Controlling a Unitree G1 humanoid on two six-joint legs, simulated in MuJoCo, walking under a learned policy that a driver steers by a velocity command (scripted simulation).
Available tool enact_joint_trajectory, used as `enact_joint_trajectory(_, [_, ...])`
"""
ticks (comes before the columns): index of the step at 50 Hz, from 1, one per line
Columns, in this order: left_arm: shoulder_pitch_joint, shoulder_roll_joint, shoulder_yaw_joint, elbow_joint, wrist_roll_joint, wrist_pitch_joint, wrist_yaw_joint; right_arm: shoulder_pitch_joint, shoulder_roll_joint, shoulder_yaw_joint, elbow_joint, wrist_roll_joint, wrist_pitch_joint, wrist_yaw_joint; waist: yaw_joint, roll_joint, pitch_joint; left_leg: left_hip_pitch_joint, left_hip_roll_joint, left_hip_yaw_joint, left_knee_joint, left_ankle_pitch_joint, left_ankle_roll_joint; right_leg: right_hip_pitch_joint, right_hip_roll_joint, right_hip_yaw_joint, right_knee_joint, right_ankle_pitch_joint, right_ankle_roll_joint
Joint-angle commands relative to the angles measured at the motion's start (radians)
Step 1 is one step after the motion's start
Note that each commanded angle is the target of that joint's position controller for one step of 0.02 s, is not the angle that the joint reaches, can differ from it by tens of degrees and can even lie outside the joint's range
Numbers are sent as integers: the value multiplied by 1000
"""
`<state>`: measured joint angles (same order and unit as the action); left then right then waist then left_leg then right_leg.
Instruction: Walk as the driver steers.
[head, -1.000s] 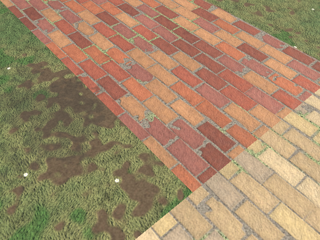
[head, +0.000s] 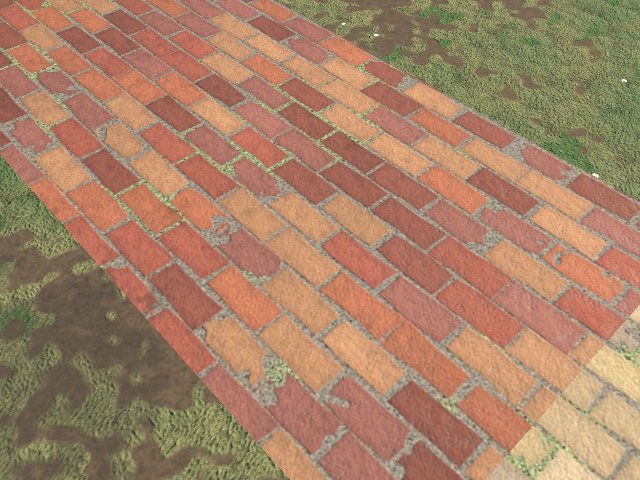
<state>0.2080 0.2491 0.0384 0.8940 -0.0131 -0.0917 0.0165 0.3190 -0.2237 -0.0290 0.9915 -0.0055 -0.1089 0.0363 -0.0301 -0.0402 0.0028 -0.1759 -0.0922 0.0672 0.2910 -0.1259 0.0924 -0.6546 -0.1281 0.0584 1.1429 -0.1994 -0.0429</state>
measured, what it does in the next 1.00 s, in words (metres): walks ahead: right foot, then left foot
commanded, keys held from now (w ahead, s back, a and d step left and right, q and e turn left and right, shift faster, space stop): w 0.84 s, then w+e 0.16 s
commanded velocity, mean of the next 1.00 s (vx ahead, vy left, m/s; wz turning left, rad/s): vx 0.50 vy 0.00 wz -0.03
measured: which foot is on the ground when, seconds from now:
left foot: down 0.00-0.30, up 0.32-0.86, down 0.88-1.00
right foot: up 0.00-0.28, down 0.30-0.88, up 0.90-1.00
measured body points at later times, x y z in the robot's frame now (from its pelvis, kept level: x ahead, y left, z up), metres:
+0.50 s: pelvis +0.28 -0.09 +0.00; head +0.29 -0.10 +0.45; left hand +0.33 +0.18 -0.12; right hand +0.36 -0.35 -0.14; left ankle +0.27 +0.08 -0.65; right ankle +0.30 -0.16 -0.74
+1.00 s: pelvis +0.55 -0.02 -0.01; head +0.58 +0.00 +0.44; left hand +0.57 +0.25 -0.16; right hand +0.68 -0.28 -0.12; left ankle +0.62 +0.07 -0.74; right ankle +0.43 -0.17 -0.65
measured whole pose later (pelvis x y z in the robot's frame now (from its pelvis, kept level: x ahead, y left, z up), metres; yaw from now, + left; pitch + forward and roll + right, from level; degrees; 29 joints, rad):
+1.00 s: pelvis +0.55 -0.02 -0.01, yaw -2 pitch +2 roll +0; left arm 0.34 0.25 0.05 0.98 -0.04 -0.08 0.01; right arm 0.14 -0.23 -0.05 0.89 0.00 -0.11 0.03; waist 0.01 -0.03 0.03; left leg -0.37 -0.01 0.09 0.50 -0.16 0.06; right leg -0.38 -0.03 0.07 1.18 -0.38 -0.05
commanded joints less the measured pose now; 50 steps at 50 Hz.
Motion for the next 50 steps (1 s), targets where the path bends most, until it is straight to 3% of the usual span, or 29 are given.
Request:
enact_joint_trajectory(1, [35,47,14,-42,13,4,8,-37,-131,-20,-53,1,-17,-20,46,79,55,-98,281,-214,-208,64,170,-32,-43,1,-134,153,29])
enact_joint_trajectory(6, [-156,29,6,-92,1,-9,-9,62,-164,-26,-31,19,-1,-37,-23,81,57,16,271,-162,-189,74,123,-1,10,-44,-464,308,40])
enact_joint_trajectory(9, [-236,34,2,-122,-8,-13,-28,109,-168,-29,-10,25,11,-38,-50,90,78,110,306,-169,-148,57,118,-6,27,-47,-555,262,33])
enact_joint_trajectory(11, [-255,47,4,-140,-10,-21,-42,118,-173,-34,-2,26,21,-40,-44,96,82,172,337,-184,-105,67,108,3,36,-46,-599,190,9])
enact_joint_trajectory(13, [-199,74,14,-135,-9,-30,-49,96,-188,-40,-4,27,32,-42,-1,115,53,198,351,-188,-32,177,89,104,63,-66,-639,117,-20])
enact_joint_trajectory(14, [-105,102,31,-110,-7,-32,-48,72,-187,-38,-11,25,37,-42,55,116,0,188,320,-158,80,344,69,239,97,-95,-662,101,-42])
enact_joint_trajectory(15, [80,158,59,-55,-6,-35,-41,63,-156,-26,-21,14,40,-42,131,90,-116,110,257,-107,302,423,39,488,90,-79,-653,118,-78])
enact_joint_trajectory(16, [254,262,84,-23,12,-33,-35,120,-80,0,-47,1,28,-38,152,-76,-286,-211,147,-30,691,164,-22,874,-152,246,-652,87,-192])
enact_joint_trajectory(17, [304,266,82,-7,12,-28,-44,186,-6,23,-39,11,2,-31,129,-274,-379,-494,19,-111,927,-428,-49,1064,-282,640,-809,-66,-283])
enact_joint_trajectory(18, [258,175,57,-14,7,-30,-44,107,-131,-8,-46,39,-17,-27,136,-170,-289,-595,84,-199,1035,-405,-26,992,-251,601,-840,-119,-237])
enact_joint_trajectory(19, [152,139,43,-39,2,-30,-42,21,-168,-17,-76,50,-25,-27,110,-111,-167,-620,140,-166,1025,-301,-11,845,-224,447,-855,-33,-199])
enact_joint_trajectory(20, [68,111,32,-56,8,-28,-46,-22,-161,-20,-81,38,-23,-34,80,-26,-110,-570,184,-146,979,-210,-14,706,-182,337,-886,69,-182])
enact_joint_trajectory(22, [20,67,20,-53,20,-30,-54,-8,-120,-26,-79,23,2,-37,24,-37,-58,-465,233,-144,887,-119,-24,552,-114,203,-951,157,-164])
enact_joint_trajectory(24, [50,75,23,-27,18,-34,-53,14,-87,-26,-72,23,23,-40,5,-36,-36,-445,234,-127,847,-86,-37,506,-89,131,-984,242,-176])
enact_joint_trajectory(27, [105,109,32,2,19,-31,-37,-84,-92,-32,-109,12,32,-43,18,-11,7,-546,241,-122,722,24,-63,528,-90,82,-1008,334,-184])
enact_joint_trajectory(33, [189,125,32,39,7,-16,-14,-297,-65,-24,-170,16,21,-29,76,-17,55,-532,202,-80,388,241,-71,572,-63,5,-1039,266,-150])
enact_joint_trajectory(38, [253,133,39,84,-1,4,-6,-416,-70,-18,-220,26,9,-3,101,-20,99,-563,182,-78,266,176,-44,723,-122,10,-986,276,-146])
enact_joint_trajectory(41, [224,152,49,86,-4,16,-1,-375,-99,-28,-222,27,-2,10,57,-40,62,-445,147,-51,226,72,-7,767,-141,5,-898,453,-123])
enact_joint_trajectory(42, [202,161,51,81,-3,21,0,-304,-123,-41,-204,26,-3,8,15,-57,14,-323,112,-21,221,52,10,759,-127,-10,-817,619,-110])
enact_joint_trajectory(43, [190,143,44,77,0,26,-2,-150,-162,-65,-156,24,-4,2,-60,-45,-71,-105,81,-3,205,64,35,700,-75,-35,-641,721,-88])
enact_joint_trajectory(44, [185,112,28,55,12,25,-5,46,-233,-89,-113,12,-4,-9,-131,26,-214,226,222,-158,234,80,92,488,-16,-64,-352,520,-54])
enact_joint_trajectory(45, [315,-26,-11,53,9,6,-16,146,-312,-107,-89,1,1,-11,-80,278,-370,604,484,-624,148,-97,242,69,171,-77,45,-103,17])
enact_joint_trajectory(46, [283,45,5,71,-13,-18,-19,142,-224,-80,-95,4,0,-11,-106,241,-398,583,503,-781,34,-163,224,-28,170,101,184,-368,-2])
enact_joint_trajectory(47, [189,123,30,38,-42,-27,-18,54,-182,-66,-102,9,-3,-14,-85,197,-235,438,478,-613,15,-157,164,-100,118,98,220,-303,-19])
enact_joint_trajectory(48, [132,126,33,21,-41,-25,-9,-44,-148,-54,-121,11,-6,-14,-46,129,-143,271,445,-471,-17,-96,128,-72,57,64,175,-201,-22])
enact_joint_trajectory(49, [106,115,40,19,-27,-15,0,-106,-110,-45,-124,6,-10,-10,-15,99,-76,137,403,-367,-60,-50,102,-26,23,53,117,-130,-19])
enact_joint_trajectory(50, [135,91,46,26,-23,1,3,-133,-89,-39,-118,-4,-15,-8,21,136,-51,51,367,-281,-96,-19,80,44,-7,60,73,-81,-20])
